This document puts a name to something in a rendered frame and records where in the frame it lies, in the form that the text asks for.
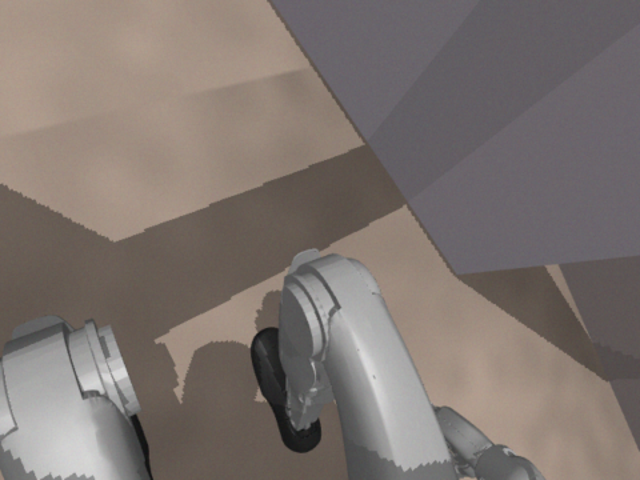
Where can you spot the right robot foot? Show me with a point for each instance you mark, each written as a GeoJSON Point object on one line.
{"type": "Point", "coordinates": [272, 382]}

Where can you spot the right robot arm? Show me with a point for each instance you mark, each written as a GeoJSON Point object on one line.
{"type": "Point", "coordinates": [499, 462]}

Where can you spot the right robot hand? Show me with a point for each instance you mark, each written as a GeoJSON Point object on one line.
{"type": "Point", "coordinates": [464, 440]}

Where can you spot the left robot foot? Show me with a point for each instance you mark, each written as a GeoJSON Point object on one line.
{"type": "Point", "coordinates": [143, 442]}

